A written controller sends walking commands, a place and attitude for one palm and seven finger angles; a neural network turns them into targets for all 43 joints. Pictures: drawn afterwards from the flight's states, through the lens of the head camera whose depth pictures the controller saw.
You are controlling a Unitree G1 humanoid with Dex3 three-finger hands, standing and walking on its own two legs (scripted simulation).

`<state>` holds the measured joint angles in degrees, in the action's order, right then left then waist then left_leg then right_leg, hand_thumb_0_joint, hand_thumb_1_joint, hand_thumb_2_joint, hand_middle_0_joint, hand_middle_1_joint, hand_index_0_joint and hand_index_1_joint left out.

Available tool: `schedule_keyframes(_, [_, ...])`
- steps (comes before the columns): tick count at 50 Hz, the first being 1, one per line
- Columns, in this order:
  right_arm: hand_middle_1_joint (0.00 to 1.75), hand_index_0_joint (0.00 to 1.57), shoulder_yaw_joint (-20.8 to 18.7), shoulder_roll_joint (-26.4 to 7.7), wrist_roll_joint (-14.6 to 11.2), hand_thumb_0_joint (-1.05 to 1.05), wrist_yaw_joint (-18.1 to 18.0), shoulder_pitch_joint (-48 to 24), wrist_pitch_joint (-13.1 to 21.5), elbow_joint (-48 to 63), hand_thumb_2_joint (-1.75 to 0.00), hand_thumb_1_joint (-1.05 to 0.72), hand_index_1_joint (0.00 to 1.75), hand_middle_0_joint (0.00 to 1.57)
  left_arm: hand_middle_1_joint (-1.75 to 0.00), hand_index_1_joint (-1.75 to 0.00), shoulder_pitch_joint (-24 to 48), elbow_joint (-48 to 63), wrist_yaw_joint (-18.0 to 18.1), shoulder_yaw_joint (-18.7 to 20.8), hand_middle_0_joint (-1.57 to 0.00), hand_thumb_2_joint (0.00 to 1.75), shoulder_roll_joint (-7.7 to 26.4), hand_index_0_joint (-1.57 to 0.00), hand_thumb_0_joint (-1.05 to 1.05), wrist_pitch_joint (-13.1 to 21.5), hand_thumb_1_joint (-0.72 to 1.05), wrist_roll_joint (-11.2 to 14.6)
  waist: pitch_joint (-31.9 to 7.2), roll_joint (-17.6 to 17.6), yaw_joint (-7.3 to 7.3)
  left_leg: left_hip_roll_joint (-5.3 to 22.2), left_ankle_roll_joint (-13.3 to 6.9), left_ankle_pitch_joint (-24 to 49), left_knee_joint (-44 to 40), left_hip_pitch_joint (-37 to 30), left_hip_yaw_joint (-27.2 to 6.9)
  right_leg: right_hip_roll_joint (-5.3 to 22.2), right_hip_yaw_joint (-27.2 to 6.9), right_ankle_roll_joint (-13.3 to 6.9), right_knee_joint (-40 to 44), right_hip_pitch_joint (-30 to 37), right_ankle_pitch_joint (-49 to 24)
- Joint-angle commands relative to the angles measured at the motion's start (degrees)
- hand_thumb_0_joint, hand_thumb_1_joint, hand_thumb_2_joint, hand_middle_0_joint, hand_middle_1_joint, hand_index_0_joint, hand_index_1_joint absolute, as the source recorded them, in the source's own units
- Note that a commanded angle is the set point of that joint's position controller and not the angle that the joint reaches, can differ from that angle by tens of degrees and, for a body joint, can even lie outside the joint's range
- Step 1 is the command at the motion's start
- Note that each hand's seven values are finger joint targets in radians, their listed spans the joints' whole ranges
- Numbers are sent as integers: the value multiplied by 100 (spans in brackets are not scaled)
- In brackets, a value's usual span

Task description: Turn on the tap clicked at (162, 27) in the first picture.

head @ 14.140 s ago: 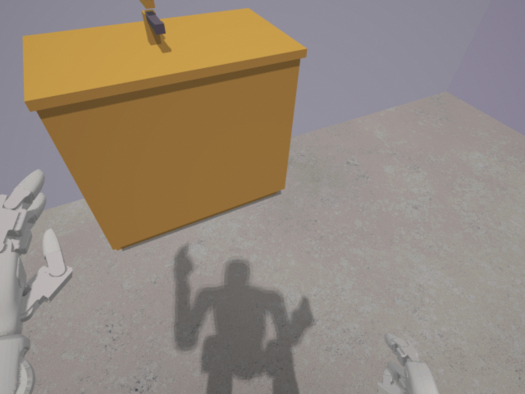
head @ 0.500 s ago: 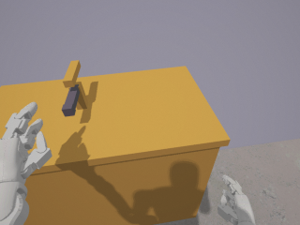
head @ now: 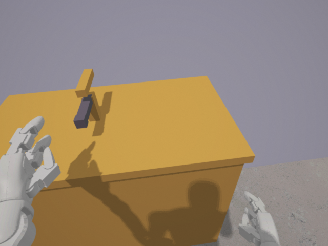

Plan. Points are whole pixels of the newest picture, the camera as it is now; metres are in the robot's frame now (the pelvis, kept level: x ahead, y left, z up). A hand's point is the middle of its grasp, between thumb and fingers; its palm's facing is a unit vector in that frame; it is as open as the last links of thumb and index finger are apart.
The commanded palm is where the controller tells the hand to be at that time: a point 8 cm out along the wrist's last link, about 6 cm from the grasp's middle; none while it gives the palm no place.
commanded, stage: turn the palm inward beside the body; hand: left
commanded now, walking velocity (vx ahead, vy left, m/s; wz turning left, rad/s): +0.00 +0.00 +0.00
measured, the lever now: (81, 121) +0.37 +0.30 +0.13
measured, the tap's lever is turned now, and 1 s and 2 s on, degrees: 0 0 0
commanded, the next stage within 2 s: reach beside the lever's end, fingers flat in 0.36 s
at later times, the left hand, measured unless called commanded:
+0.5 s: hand (64, 169) +0.18 +0.22 +0.19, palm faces +0.45 -0.88 -0.15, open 7.4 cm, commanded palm +0.13 +0.26 +0.20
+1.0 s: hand (61, 157) +0.22 +0.25 +0.17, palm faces +0.48 -0.87 -0.13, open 7.4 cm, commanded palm +0.18 +0.29 +0.18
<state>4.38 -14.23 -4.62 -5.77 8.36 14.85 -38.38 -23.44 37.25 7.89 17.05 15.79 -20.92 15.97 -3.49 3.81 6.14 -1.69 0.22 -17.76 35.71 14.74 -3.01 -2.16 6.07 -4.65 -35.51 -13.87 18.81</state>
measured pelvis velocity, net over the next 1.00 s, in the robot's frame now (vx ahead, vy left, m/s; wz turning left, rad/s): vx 0.00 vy -0.01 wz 0.00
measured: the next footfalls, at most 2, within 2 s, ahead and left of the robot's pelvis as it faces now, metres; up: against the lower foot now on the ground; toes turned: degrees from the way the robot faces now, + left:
none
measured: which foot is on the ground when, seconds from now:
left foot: down 0.00-1.00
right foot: down 0.00-1.00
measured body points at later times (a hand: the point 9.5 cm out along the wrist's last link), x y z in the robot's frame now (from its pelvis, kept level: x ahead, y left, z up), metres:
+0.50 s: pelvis +0.00 -0.01 +0.00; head -0.04 -0.05 +0.45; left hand +0.15 +0.26 +0.20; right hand +0.22 -0.22 -0.06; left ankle +0.02 +0.12 -0.72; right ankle +0.01 -0.06 -0.73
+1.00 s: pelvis +0.00 -0.01 +0.00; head -0.02 -0.04 +0.45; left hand +0.19 +0.29 +0.18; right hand +0.22 -0.23 -0.07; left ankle +0.02 +0.13 -0.72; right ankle +0.01 -0.06 -0.73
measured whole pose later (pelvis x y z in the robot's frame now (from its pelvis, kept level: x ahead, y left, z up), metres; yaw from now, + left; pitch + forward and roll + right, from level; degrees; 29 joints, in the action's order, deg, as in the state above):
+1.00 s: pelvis +0.00 -0.01 +0.00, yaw +0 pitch -2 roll +1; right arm 3.2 -14.9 -4.7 -7.0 9.3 14.8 -39.3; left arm -16.1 24.7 7.4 19.9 16.8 -18.2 16.5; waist -2.7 3.5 5.0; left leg -1.0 0.9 -17.4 34.7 15.2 -3.3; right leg -2.9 6.4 -5.3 -34.3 -14.3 18.4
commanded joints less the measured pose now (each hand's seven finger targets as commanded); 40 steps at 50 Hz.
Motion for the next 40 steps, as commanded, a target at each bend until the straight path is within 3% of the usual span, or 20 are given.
schedule_keyframes(1, [30,20,-253,-549,-28,0,-28,-1111,380,1036,-90,-90,30,20,-30,-30,720,1229,53,503,-20,90,906,-20,0,333,90,8,-246,-244,-26,155,-224,741,-520,-95,-71,403,-397,449,917,-117,-499])
schedule_keyframes(2, [30,20,-258,-557,-26,0,-35,-1110,378,1032,-90,-90,30,20,-30,-30,748,1227,53,527,-20,90,922,-20,0,317,90,26,-274,-322,-40,155,-231,719,-507,-98,-61,412,-432,467,950,-96,-469])
schedule_keyframes(3, [30,20,-239,-541,-48,0,-26,-1173,368,990,-90,-90,30,20,-30,-30,748,1240,74,558,-20,90,950,-20,0,313,90,-18,-152,-16,-10,146,-215,655,-507,-105,-58,409,-429,440,982,-154,-357])
schedule_keyframes(7, [30,20,-259,-553,-20,0,-27,-1126,366,1031,-90,-90,30,20,-30,-30,752,1268,103,538,-20,90,946,-20,0,302,90,8,-238,-190,-30,155,-227,673,-462,-67,-39,453,-514,473,1019,-79,-363])
schedule_keyframes(8, [30,20,-246,-545,-38,0,-8,-1166,360,983,-90,-90,30,20,-30,-30,758,1320,120,577,-20,90,981,-20,0,322,90,-37,-205,48,-17,143,-218,649,-475,-122,-39,438,-485,446,1033,-109,-316])
schedule_keyframes(12, [30,20,-267,-560,-17,0,-22,-1102,363,1025,-90,-90,30,20,-30,-30,730,1219,123,574,-20,90,957,-20,0,333,90,36,-188,-391,-41,159,-236,712,-411,-22,-38,472,-578,501,1076,-52,-418])
schedule_keyframes(13, [30,20,-259,-549,-39,0,-9,-1162,362,970,-90,-90,30,20,-30,-30,733,1231,130,567,-20,90,960,-20,0,347,90,-11,-149,-103,-24,144,-227,671,-407,-77,-29,465,-562,474,1111,-105,-309])
schedule_keyframes(16, [30,20,-278,-556,-24,0,-25,-1117,379,1021,-90,-90,30,20,-30,-30,701,1211,122,535,-20,90,930,-20,0,340,90,40,-215,-354,-47,152,-230,662,-377,-1,-30,514,-656,516,1128,-36,-313])
schedule_keyframes(19, [30,20,-271,-538,-41,0,-26,-1137,376,1017,-90,-90,30,20,-30,-30,753,1267,132,440,-20,90,872,-20,0,344,90,13,-95,-72,-55,149,-219,611,-358,-30,-20,529,-665,491,1172,-147,-194])
schedule_keyframes(21, [30,20,-289,-560,-30,0,-31,-1126,390,1017,-90,-90,30,20,-30,-30,714,1230,130,506,-20,90,934,-20,0,355,90,39,-191,-270,-51,155,-224,636,-310,7,-25,559,-742,523,1192,-71,-211])
schedule_keyframes(23, [30,20,-282,-555,-38,0,-23,-1169,397,979,-90,-90,30,20,-30,-30,705,1274,152,578,-20,90,1005,-20,0,373,90,13,-151,-128,-36,155,-217,647,-290,-29,-33,567,-755,510,1232,-92,-160])
schedule_keyframes(26, [30,20,-323,-573,-24,0,-47,-1089,370,959,-90,-90,30,20,-30,-30,737,1001,171,736,-20,90,1063,-20,0,390,90,72,-199,-450,-63,172,-210,673,-257,107,-29,599,-826,562,1213,-44,-306])
schedule_keyframes(27, [30,20,-316,-566,-21,0,-57,-1083,362,970,-90,-90,30,20,-30,-30,768,954,147,683,-20,90,1015,-20,0,385,90,93,-185,-446,-75,162,-206,645,-233,138,-26,629,-886,592,1234,-37,-298])
schedule_keyframes(28, [30,20,-311,-554,-52,0,-50,-1120,343,901,-90,-90,30,20,-30,-30,871,854,171,825,-20,90,1119,-20,0,397,90,69,-112,-188,-61,148,-204,629,-258,80,-20,588,-826,538,1266,-98,-164])
schedule_keyframes(29, [30,20,-312,-552,-40,0,-59,-1087,341,926,-90,-90,30,20,-30,-30,1031,833,162,675,-20,90,1004,-20,0,399,90,73,-125,-128,-101,147,-201,625,-290,88,-29,601,-820,533,1212,-124,-203])
schedule_keyframes(31, [30,20,-331,-577,-35,0,-85,-1061,338,916,-90,-90,30,20,-30,-30,1018,620,132,823,-20,90,1127,-20,0,407,90,106,-170,-365,-92,157,-201,635,-262,168,-40,628,-886,576,1218,-48,-319])
schedule_keyframes(34, [30,20,-340,-583,-39,0,-97,-1042,356,900,-90,-90,30,20,-30,-30,1269,568,68,817,-20,90,1159,-20,0,485,90,90,-258,-139,-119,143,-202,694,-279,86,-40,628,-883,555,1183,-42,-427])
schedule_keyframes(37, [30,20,-344,-610,-22,0,-107,-978,396,931,-90,-90,30,20,-30,-30,1270,485,-27,768,-20,90,1138,-20,0,568,90,103,-385,-326,-119,140,-214,819,-285,73,-41,621,-847,582,1085,53,-786])
schedule_keyframes(39, [30,20,-340,-597,-33,0,-106,-939,395,905,-90,-90,30,20,-30,-30,1379,388,-45,771,-20,90,1120,-20,0,631,90,78,-380,-225,-131,119,-223,867,-372,11,-31,541,-711,528,1028,16,-787])
schedule_keyframes(40, [30,20,-363,-615,-25,0,-111,-904,410,920,-90,-90,30,20,-30,-30,1280,323,-42,908,-20,90,1219,-20,0,650,90,102,-440,-338,-104,130,-222,919,-361,30,-33,546,-726,541,1015,92,-928])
